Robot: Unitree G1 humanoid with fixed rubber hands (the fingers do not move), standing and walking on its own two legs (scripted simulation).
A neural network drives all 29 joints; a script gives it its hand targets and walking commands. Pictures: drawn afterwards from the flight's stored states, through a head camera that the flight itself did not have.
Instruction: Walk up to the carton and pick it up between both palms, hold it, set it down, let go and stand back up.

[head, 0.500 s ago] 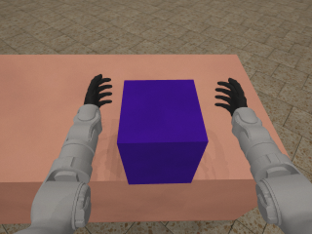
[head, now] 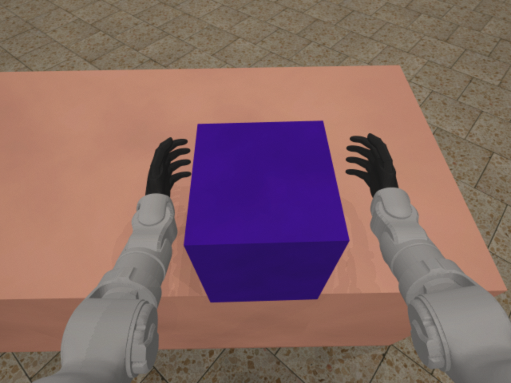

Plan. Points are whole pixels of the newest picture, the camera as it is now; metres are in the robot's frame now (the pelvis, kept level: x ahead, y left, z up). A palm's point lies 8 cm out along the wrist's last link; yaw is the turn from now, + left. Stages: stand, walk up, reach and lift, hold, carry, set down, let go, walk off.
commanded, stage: reach and lift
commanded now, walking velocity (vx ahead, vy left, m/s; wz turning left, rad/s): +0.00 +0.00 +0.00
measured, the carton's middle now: (262, 218) +0.40 +0.02 -0.01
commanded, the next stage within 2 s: none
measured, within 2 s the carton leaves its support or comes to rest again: neither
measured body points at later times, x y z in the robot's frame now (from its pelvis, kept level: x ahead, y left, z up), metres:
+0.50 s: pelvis -0.02 +0.00 +0.00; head +0.06 +0.01 +0.44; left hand +0.41 +0.15 +0.04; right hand +0.41 -0.15 +0.05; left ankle -0.02 +0.14 -0.74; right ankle -0.01 -0.12 -0.74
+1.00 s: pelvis -0.03 +0.00 +0.00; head +0.04 +0.02 +0.45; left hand +0.40 +0.14 +0.04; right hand +0.39 -0.15 +0.05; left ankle -0.02 +0.14 -0.74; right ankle -0.01 -0.12 -0.74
